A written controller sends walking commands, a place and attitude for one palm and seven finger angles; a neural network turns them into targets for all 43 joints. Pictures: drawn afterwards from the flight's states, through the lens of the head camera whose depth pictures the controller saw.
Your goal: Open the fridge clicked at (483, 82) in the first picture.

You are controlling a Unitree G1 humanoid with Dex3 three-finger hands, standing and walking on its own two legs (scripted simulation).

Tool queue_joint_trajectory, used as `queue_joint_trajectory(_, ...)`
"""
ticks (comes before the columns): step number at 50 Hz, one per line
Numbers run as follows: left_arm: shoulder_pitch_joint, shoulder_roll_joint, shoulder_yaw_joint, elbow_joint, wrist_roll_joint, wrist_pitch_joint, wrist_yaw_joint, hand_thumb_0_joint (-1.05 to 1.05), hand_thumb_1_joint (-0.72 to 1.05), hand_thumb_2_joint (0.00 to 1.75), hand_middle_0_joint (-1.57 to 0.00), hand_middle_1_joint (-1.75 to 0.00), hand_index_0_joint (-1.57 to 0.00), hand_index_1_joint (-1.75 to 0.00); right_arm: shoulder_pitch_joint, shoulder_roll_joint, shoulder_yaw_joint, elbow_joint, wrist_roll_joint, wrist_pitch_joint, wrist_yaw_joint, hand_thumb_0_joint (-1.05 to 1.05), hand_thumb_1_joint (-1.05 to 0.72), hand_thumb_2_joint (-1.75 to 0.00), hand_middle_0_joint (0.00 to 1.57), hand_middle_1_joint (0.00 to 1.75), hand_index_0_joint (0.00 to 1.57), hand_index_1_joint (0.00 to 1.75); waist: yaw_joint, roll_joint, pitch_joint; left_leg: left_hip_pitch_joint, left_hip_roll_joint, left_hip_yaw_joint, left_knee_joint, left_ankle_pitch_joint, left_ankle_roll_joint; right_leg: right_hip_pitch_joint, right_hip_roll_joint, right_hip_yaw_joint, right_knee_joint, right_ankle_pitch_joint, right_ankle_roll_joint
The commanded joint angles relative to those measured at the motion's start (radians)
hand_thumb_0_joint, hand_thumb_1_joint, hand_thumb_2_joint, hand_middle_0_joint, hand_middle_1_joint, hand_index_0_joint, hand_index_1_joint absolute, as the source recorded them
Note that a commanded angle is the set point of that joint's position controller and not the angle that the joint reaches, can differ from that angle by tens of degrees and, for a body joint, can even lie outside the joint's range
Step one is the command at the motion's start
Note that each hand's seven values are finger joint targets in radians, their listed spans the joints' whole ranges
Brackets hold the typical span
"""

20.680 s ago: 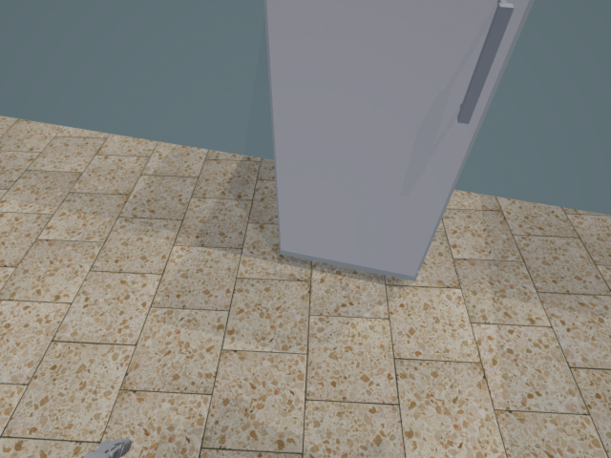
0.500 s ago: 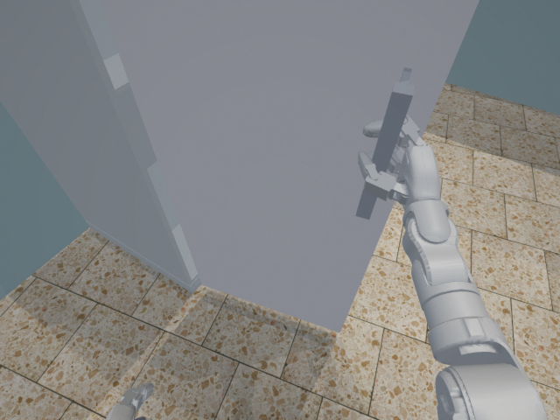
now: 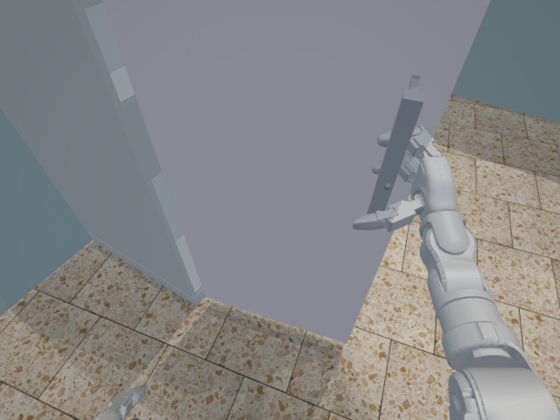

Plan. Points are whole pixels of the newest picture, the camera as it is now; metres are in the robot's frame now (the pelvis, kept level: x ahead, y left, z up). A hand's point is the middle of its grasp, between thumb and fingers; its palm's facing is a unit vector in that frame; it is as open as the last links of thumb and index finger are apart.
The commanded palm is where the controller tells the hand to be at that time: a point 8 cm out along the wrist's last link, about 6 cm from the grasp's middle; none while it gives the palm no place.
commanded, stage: loosen the grip on the handle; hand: right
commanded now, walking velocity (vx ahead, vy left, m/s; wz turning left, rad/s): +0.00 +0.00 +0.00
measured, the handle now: (391, 159) +0.47 -0.11 +0.15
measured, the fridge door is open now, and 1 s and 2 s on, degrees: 78 76 76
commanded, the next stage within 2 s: slip the hand off the handle in 0.16 s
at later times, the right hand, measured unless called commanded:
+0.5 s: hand (411, 189) +0.42 -0.14 +0.13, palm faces -0.08 +0.99 -0.13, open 14.6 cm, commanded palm +0.40 -0.19 +0.14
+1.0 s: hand (444, 208) +0.39 -0.18 +0.13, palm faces -0.12 +0.99 -0.12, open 14.7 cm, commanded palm +0.35 -0.22 +0.14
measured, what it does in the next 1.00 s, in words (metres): stands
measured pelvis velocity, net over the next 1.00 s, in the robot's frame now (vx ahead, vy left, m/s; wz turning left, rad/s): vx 0.01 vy -0.02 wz -0.02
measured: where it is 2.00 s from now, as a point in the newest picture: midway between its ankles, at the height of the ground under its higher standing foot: outside the picture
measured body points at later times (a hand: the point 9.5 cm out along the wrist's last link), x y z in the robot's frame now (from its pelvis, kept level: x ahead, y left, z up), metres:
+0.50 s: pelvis +0.02 +0.00 +0.00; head +0.04 +0.00 +0.45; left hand +0.14 +0.24 -0.10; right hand +0.42 -0.19 +0.14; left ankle +0.02 +0.11 -0.73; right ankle +0.03 -0.13 -0.73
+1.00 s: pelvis +0.01 -0.02 -0.01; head +0.02 -0.02 +0.44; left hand +0.14 +0.23 -0.10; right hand +0.39 -0.23 +0.14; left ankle +0.02 +0.11 -0.73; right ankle +0.03 -0.13 -0.73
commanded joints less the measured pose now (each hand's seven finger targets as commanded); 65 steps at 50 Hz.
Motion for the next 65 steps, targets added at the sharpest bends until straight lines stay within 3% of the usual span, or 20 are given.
queue_joint_trajectory(1,-0.047,0.129,0.048,-0.132,-0.007,-0.031,0.022,0.00,0.90,0.90,-0.20,-0.30,-0.20,-0.30,-0.494,-0.218,-0.103,-0.255,0.020,-0.049,0.004,0.00,0.55,-0.20,0.29,1.20,0.29,1.20,-0.006,0.057,-0.275,0.123,-0.011,-0.038,-0.131,0.203,0.010,0.102,0.052,0.011,-0.069,0.108,-0.041)
queue_joint_trajectory(3,-0.049,0.116,0.050,-0.132,-0.005,-0.032,0.018,0.00,0.90,0.90,-0.20,-0.30,-0.20,-0.30,-0.453,-0.148,-0.064,-0.291,0.034,-0.049,0.019,0.00,0.55,-0.20,0.26,1.17,0.26,1.17,-0.009,-0.003,-0.332,0.127,-0.015,-0.025,-0.110,0.280,0.013,0.155,0.053,0.008,-0.060,0.165,-0.037)
queue_joint_trajectory(4,-0.045,0.118,0.049,-0.133,-0.004,-0.030,0.017,0.00,0.90,0.90,-0.20,-0.30,-0.20,-0.30,-0.403,-0.159,-0.082,-0.278,0.040,-0.042,0.022,0.00,0.55,-0.20,0.25,1.15,0.25,1.15,-0.021,0.009,-0.333,0.135,-0.016,-0.020,-0.107,0.291,0.014,0.148,0.053,0.012,-0.058,0.175,-0.035)
queue_joint_trajectory(9,-0.046,0.113,0.048,-0.138,-0.003,-0.019,0.014,0.00,0.90,0.90,-0.20,-0.30,-0.20,-0.30,-0.436,-0.119,-0.031,-0.324,0.031,-0.042,0.028,0.00,0.55,-0.20,0.25,1.15,0.25,1.15,0.003,0.000,-0.323,0.094,-0.020,-0.011,-0.098,0.292,0.009,0.155,0.051,0.019,-0.049,0.178,-0.037)
queue_joint_trajectory(12,-0.045,0.112,0.049,-0.144,0.000,-0.018,0.012,0.00,0.90,0.90,-0.20,-0.30,-0.20,-0.30,-0.373,-0.106,-0.034,-0.325,0.033,-0.039,0.028,0.00,0.55,-0.20,0.25,1.15,0.25,1.15,-0.009,0.014,-0.345,0.101,-0.023,-0.003,-0.078,0.340,0.010,0.169,0.047,0.023,-0.037,0.229,-0.037)
queue_joint_trajectory(13,-0.021,0.124,0.047,-0.117,0.002,-0.006,0.018,0.00,0.90,0.90,-0.20,-0.30,-0.20,-0.30,-0.388,-0.191,-0.103,-0.219,0.024,-0.032,0.023,0.00,0.55,-0.20,0.25,1.15,0.25,1.15,0.007,0.073,-0.283,0.077,-0.021,-0.004,-0.084,0.316,0.005,0.116,0.047,0.027,-0.031,0.193,-0.036)
queue_joint_trajectory(14,-0.025,0.123,0.043,-0.128,0.004,0.004,0.017,0.00,0.90,0.90,-0.20,-0.30,-0.20,-0.30,-0.385,-0.191,-0.101,-0.216,0.024,-0.032,0.030,0.00,0.55,-0.20,0.25,1.15,0.25,1.15,0.000,0.071,-0.271,0.077,-0.019,-0.010,-0.087,0.292,0.001,0.091,0.051,0.023,-0.037,0.159,-0.038)
queue_joint_trajectory(16,-0.039,0.124,0.044,-0.148,0.004,0.014,0.021,0.00,0.90,0.90,-0.20,-0.30,-0.20,-0.30,-0.367,-0.232,-0.138,-0.249,0.025,-0.045,0.041,0.00,0.55,-0.20,0.25,1.15,0.25,1.15,-0.024,0.044,-0.322,0.118,-0.016,-0.016,-0.074,0.313,0.007,0.098,0.055,0.020,-0.033,0.179,-0.040)
queue_joint_trajectory(22,-0.059,0.116,0.041,-0.177,-0.002,0.028,0.025,0.00,0.90,0.90,-0.20,-0.30,-0.20,-0.30,-0.318,-0.224,-0.135,-0.313,0.051,-0.047,0.083,0.00,0.55,-0.20,0.25,1.15,0.25,1.15,-0.033,0.034,-0.335,0.131,-0.019,-0.012,-0.064,0.349,0.008,0.112,0.049,0.020,-0.027,0.209,-0.039)
queue_joint_trajectory(26,-0.059,0.119,0.040,-0.178,-0.007,0.025,0.033,0.00,0.90,0.90,-0.20,-0.30,-0.20,-0.30,-0.361,-0.204,-0.095,-0.350,0.063,-0.057,0.115,0.00,0.55,-0.20,0.25,1.15,0.25,1.15,-0.008,0.014,-0.311,0.082,-0.026,-0.002,-0.069,0.298,0.011,0.136,0.046,0.030,-0.021,0.189,-0.041)
queue_joint_trajectory(30,-0.060,0.122,0.041,-0.171,-0.011,0.015,0.035,0.00,0.90,0.90,-0.20,-0.30,-0.20,-0.30,-0.340,-0.187,-0.082,-0.371,0.082,-0.050,0.143,0.00,0.55,-0.20,0.25,1.15,0.25,1.15,-0.011,-0.029,-0.330,0.049,-0.029,0.010,-0.060,0.271,0.017,0.178,0.039,0.048,-0.017,0.193,-0.032)
queue_joint_trajectory(39,-0.077,0.133,0.027,-0.174,-0.015,0.021,0.045,0.00,0.90,0.90,-0.20,-0.30,-0.20,-0.30,-0.349,-0.276,-0.140,-0.321,0.091,-0.029,0.172,0.00,0.55,-0.20,0.25,1.15,0.25,1.15,-0.014,-0.035,-0.263,0.024,-0.026,0.010,-0.063,0.175,0.020,0.118,0.038,0.062,-0.027,0.104,-0.030)
queue_joint_trajectory(41,-0.074,0.137,0.030,-0.184,-0.013,0.017,0.047,0.00,0.90,0.90,-0.20,-0.30,-0.20,-0.30,-0.346,-0.287,-0.150,-0.354,0.097,-0.041,0.179,0.00,0.55,-0.20,0.25,1.15,0.25,1.15,-0.022,-0.039,-0.309,0.030,-0.029,0.012,-0.054,0.182,0.023,0.145,0.037,0.067,-0.019,0.127,-0.030)
queue_joint_trajectory(42,-0.075,0.135,0.030,-0.184,-0.014,0.014,0.046,0.00,0.90,0.90,-0.20,-0.30,-0.20,-0.30,-0.328,-0.286,-0.153,-0.348,0.098,-0.041,0.184,0.00,0.55,-0.20,0.25,1.15,0.25,1.15,-0.023,-0.043,-0.316,0.030,-0.029,0.013,-0.050,0.194,0.023,0.152,0.034,0.068,-0.018,0.139,-0.028)
queue_joint_trajectory(44,-0.084,0.126,0.029,-0.200,-0.017,0.003,0.037,0.00,0.90,0.90,-0.20,-0.30,-0.20,-0.30,-0.274,-0.185,-0.078,-0.389,0.113,-0.037,0.201,0.00,0.55,-0.20,0.25,1.15,0.25,1.15,-0.027,-0.077,-0.320,0.008,-0.031,0.024,-0.040,0.199,0.026,0.185,0.031,0.076,-0.016,0.164,-0.021)
queue_joint_trajectory(46,-0.081,0.133,0.031,-0.205,-0.017,0.000,0.033,0.00,0.90,0.90,-0.20,-0.30,-0.20,-0.30,-0.186,-0.196,-0.093,-0.388,0.120,-0.023,0.202,0.00,0.55,-0.20,0.25,1.15,0.25,1.15,-0.033,-0.016,-0.297,0.015,-0.035,0.029,-0.041,0.197,0.024,0.160,0.028,0.077,-0.014,0.164,-0.025)
queue_joint_trajectory(51,-0.113,0.128,0.030,-0.239,-0.014,-0.006,0.023,0.00,0.90,0.90,-0.20,-0.30,-0.20,-0.30,-0.079,-0.216,-0.124,-0.560,0.119,0.002,0.174,0.00,0.55,-0.20,0.25,1.15,0.25,1.15,-0.065,-0.025,-0.311,0.061,-0.028,0.025,-0.032,0.218,0.023,0.147,0.031,0.070,-0.017,0.178,-0.027)
queue_joint_trajectory(59,-0.165,0.105,0.014,-0.246,-0.010,-0.024,0.030,0.00,0.90,0.90,-0.20,-0.30,-0.20,-0.30,0.037,-0.171,-0.077,-0.745,0.101,0.042,0.128,0.00,0.55,-0.20,0.25,1.15,0.25,1.15,-0.057,-0.055,-0.234,0.040,-0.029,0.031,-0.055,0.128,0.018,0.149,0.025,0.072,-0.042,0.088,-0.024)
queue_joint_trajectory(61,-0.173,0.105,0.008,-0.246,-0.011,-0.024,0.036,0.00,0.90,0.90,-0.20,-0.30,-0.20,-0.30,0.052,-0.156,-0.051,-0.746,0.098,0.058,0.126,0.00,0.55,-0.20,0.25,1.15,0.25,1.15,-0.047,-0.017,-0.202,0.036,-0.029,0.029,-0.070,0.096,0.014,0.133,0.027,0.070,-0.046,0.055,-0.030)
queue_joint_trajectory(65,-0.189,0.094,0.002,-0.253,-0.009,-0.036,0.040,0.00,0.90,0.90,-0.20,-0.30,-0.20,-0.30,0.118,-0.148,-0.052,-0.825,0.106,0.074,0.131,0.00,0.55,-0.20,0.25,1.15,0.25,1.15,-0.063,-0.051,-0.230,0.069,-0.024,0.029,-0.071,0.121,0.018,0.155,0.032,0.072,-0.049,0.075,-0.027)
